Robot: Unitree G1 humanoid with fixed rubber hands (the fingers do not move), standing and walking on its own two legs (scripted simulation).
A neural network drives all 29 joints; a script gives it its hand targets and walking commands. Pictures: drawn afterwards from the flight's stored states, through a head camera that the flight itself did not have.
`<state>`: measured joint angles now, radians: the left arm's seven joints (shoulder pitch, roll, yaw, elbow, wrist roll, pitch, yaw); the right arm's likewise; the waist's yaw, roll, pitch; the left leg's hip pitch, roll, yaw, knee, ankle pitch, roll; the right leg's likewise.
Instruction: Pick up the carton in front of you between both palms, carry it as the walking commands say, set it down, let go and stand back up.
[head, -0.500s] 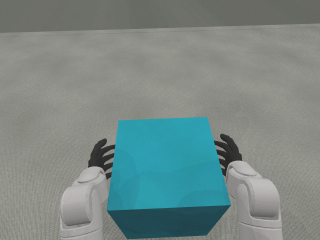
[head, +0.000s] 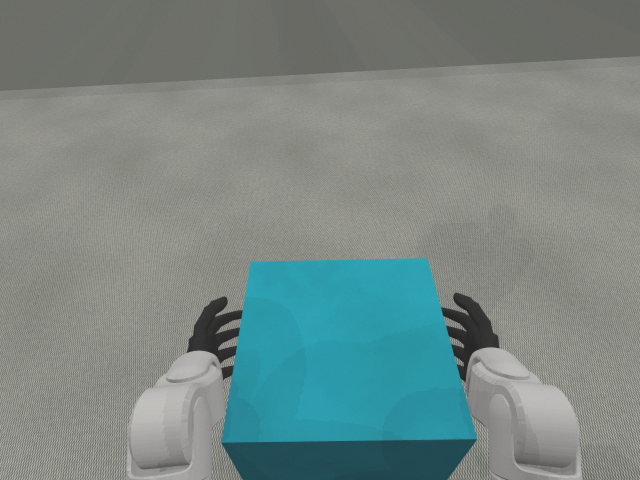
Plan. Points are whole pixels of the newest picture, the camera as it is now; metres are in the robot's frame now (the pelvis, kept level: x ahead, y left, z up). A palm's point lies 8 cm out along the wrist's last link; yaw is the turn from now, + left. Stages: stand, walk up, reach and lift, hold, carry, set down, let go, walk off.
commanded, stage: carry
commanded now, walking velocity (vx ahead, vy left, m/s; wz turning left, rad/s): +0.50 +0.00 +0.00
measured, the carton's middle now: (340, 388) +0.25 +0.00 +0.01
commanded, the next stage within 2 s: none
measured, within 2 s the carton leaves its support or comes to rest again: neither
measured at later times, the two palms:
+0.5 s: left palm (224, 187) +0.57 +0.18 +0.10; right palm (402, 179) +0.56 -0.12 +0.11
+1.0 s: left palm (263, 112) +0.86 +0.14 +0.09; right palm (396, 111) +0.86 -0.16 +0.08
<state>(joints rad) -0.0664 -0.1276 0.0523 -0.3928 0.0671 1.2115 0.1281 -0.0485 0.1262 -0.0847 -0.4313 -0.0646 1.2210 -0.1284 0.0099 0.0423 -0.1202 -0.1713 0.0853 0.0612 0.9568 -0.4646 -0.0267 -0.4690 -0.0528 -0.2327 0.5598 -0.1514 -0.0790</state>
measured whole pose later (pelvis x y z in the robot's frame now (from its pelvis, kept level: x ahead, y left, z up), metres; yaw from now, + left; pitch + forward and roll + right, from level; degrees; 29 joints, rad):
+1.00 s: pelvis +0.61 +0.00 +0.00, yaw +0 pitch +3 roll -1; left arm -0.08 -0.13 0.05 -0.43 0.07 1.21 0.12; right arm -0.06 0.13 -0.08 -0.47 -0.07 1.22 -0.12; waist 0.01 0.05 -0.03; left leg -0.20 0.07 0.08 0.88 -0.54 -0.05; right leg -0.44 -0.04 -0.25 0.47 -0.09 -0.10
